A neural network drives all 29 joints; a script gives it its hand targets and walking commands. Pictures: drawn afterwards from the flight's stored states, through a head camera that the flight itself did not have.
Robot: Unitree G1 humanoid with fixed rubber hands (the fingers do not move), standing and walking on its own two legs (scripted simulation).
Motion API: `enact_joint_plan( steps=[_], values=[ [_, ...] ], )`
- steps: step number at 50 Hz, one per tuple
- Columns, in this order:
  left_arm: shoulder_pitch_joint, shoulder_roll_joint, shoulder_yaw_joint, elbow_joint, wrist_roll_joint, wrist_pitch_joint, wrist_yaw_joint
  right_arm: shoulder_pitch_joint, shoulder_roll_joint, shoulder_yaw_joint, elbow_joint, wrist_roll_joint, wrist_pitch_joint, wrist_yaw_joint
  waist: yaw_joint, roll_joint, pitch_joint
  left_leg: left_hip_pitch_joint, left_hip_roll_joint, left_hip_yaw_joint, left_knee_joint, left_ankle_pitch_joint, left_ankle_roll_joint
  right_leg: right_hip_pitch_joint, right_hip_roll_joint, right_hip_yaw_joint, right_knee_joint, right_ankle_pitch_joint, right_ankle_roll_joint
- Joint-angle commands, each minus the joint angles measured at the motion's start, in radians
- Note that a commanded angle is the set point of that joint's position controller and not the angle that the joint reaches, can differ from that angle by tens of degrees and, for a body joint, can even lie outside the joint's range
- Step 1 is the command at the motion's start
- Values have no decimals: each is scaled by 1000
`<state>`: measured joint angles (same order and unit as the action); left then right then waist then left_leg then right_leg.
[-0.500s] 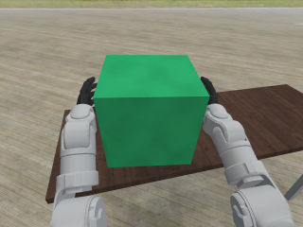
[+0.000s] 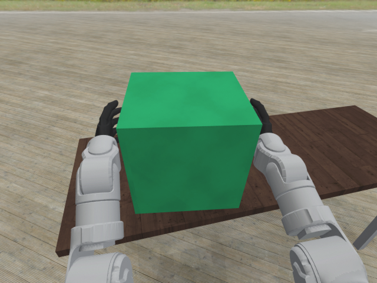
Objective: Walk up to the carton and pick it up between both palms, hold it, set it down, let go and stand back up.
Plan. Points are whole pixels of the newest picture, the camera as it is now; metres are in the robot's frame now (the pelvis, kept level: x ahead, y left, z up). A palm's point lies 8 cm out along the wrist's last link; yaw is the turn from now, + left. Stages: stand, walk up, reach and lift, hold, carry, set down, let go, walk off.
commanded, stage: hold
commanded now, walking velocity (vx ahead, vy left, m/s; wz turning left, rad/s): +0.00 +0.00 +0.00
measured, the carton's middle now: (185, 140) +0.38 +0.01 +0.18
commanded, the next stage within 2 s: set down in 0.24 s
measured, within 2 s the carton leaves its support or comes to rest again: neither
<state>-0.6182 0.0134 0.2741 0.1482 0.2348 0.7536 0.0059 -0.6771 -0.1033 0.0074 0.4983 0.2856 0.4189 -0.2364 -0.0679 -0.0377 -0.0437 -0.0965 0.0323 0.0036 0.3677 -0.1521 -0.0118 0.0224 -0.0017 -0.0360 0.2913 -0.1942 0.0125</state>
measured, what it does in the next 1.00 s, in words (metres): stands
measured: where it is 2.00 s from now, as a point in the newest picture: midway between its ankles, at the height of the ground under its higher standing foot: outside the picture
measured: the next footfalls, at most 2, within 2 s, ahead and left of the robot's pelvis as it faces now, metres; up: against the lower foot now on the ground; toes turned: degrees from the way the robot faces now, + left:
none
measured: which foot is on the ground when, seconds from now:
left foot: down 0.00-1.00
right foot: down 0.00-1.00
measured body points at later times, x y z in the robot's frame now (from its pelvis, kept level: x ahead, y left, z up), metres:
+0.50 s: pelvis +0.00 +0.00 +0.00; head -0.07 +0.02 +0.44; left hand +0.37 +0.17 +0.22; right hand +0.38 -0.15 +0.21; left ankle +0.04 +0.12 -0.75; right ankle -0.01 -0.12 -0.75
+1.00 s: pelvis +0.01 -0.01 +0.00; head -0.01 +0.03 +0.45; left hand +0.40 +0.17 +0.15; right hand +0.40 -0.15 +0.15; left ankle +0.04 +0.12 -0.75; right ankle -0.01 -0.12 -0.75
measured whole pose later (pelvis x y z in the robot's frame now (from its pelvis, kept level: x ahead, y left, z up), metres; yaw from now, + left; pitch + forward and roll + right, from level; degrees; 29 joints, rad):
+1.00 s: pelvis +0.01 -0.01 +0.00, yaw +1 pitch -6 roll -1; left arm -0.62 0.00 0.28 0.37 0.26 0.40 0.00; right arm -0.62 -0.03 -0.10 0.69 0.07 0.03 -0.17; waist -0.03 -0.09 0.04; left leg -0.09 0.03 -0.02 0.33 -0.14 -0.02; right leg 0.03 0.00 -0.06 0.27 -0.20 0.00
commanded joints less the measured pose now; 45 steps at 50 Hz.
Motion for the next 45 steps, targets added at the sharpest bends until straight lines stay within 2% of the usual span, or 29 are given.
enact_joint_plan(
  steps=[1, 2, 3, 4, 8, 10, 11, 12, 13, 15, 17, 19, 21, 24, 27, 30, 33, 34, 37, 39, 41, 45],
  values=[
    [-744, -613, -536, -144, -177, -76, -132, -932, 640, 348, -389, 81, -68, 115, -12, 76, -414, 285, -63, 3, -5, 266, -7, -124, 68, -23, -63, 184, 40],
    [-742, -607, -521, -122, -170, -73, -136, -941, 636, 341, -376, 74, -66, 114, -8, 58, -402, 275, -64, 2, -15, 228, -4, -124, 66, -21, -67, 152, 40],
    [-748, -608, -520, -131, -174, -75, -138, -935, 643, 342, -369, 71, -66, 116, -9, 72, -417, 271, -63, 4, -19, 213, 0, -119, 63, -21, -65, 143, 41],
    [-748, -606, -512, -108, -173, -74, -139, -953, 646, 339, -374, 68, -67, 116, -1, 60, -408, 257, -62, 4, -23, 199, 3, -124, 62, -18, -68, 131, 43],
    [-785, -607, -512, -115, -175, -84, -141, -963, 657, 329, -361, 66, -71, 119, -8, 69, -438, 258, -65, 2, -20, 206, 4, -114, 59, -16, -64, 145, 44],
    [-783, -609, -522, -146, -181, -90, -139, -965, 666, 353, -385, 78, -74, 117, -2, 53, -482, 285, -66, 3, -4, 261, 5, -92, 65, -18, -51, 214, 48],
    [-783, -617, -529, -158, -189, -90, -135, -964, 665, 362, -403, 88, -77, 116, -3, 78, -493, 289, -68, 3, 6, 289, 1, -87, 65, -14, -45, 242, 45],
    [-770, -619, -532, -152, -188, -88, -133, -965, 663, 368, -417, 95, -77, 111, 0, 71, -491, 293, -67, 0, 13, 317, -1, -84, 65, -14, -44, 272, 48],
    [-755, -624, -537, -156, -201, -78, -138, -970, 661, 379, -430, 100, -71, 109, -8, 65, -506, 321, -68, -12, 12, 332, -12, -56, 68, -19, -47, 307, 55],
    [-751, -607, -535, -181, -198, -93, -145, -958, 656, 382, -441, 107, -82, 106, -12, 68, -499, 309, -72, -7, 17, 330, -11, -36, 64, -15, -39, 338, 64],
    [-767, -602, -510, -153, -182, -112, -157, -982, 650, 354, -433, 78, -104, 110, -16, 63, -463, 292, -70, -9, 1, 283, -9, -58, 57, -21, -43, 301, 61],
    [-770, -582, -484, -118, -155, -140, -168, -965, 643, 320, -384, 40, -134, 120, -6, 67, -432, 297, -63, -1, -12, 240, -3, -75, 54, -27, -52, 247, 60],
    [-772, -565, -444, -56, -121, -175, -180, -943, 633, 270, -305, -21, -173, 139, 8, 62, -387, 281, -60, 7, -41, 167, 6, -98, 47, -36, -67, 155, 56],
    [-760, -553, -369, 64, -62, -225, -208, -913, 605, 162, -171, -129, -245, 171, 10, 59, -286, 248, -58, 31, -95, 25, 22, -117, 26, -44, -93, 8, 43],
    [-716, -532, -308, 136, -13, -260, -229, -870, 581, 99, -83, -211, -316, 197, 13, 52, -245, 246, -53, 49, -118, 18, 24, -89, 27, -64, -94, 1, 38],
    [-686, -547, -318, 134, -4, -291, -230, -863, 569, 96, -79, -233, -390, 209, 26, 61, -274, 281, -54, 57, -95, 158, 13, -45, 32, -72, -81, 113, 33],
    [-672, -563, -345, 117, -12, -315, -226, -860, 560, 117, -99, -236, -443, 205, 12, 68, -322, 320, -56, 64, -69, 271, -2, -16, 33, -88, -69, 215, 37],
    [-677, -564, -356, 112, -21, -324, -222, -889, 561, 134, -134, -232, -462, 203, 18, 59, -353, 328, -57, 63, -57, 298, -5, -4, 36, -91, -65, 239, 40],
    [-679, -604, -438, 58, -63, -358, -197, -910, 573, 193, -202, -208, -507, 193, 5, 66, -464, 343, -57, 53, -14, 435, -21, 36, 44, -89, -48, 369, 39],
    [-676, -606, -456, 58, -70, -374, -186, -920, 584, 232, -243, -204, -518, 187, 11, 50, -499, 335, -59, 48, -7, 451, -20, 55, 42, -83, -34, 431, 47],
    [-696, -622, -508, 19, -94, -395, -170, -932, 589, 266, -288, -187, -532, 184, 7, 64, -568, 337, -58, 40, 9, 469, -27, 60, 43, -79, -23, 462, 48],
    [-700, -609, -508, 53, -93, -410, -148, -887, 584, 258, -227, -205, -515, 193, 15, 72, -549, 323, -51, 32, 0, 410, -28, 10, 37, -70, -32, 400, 45]
  ],
)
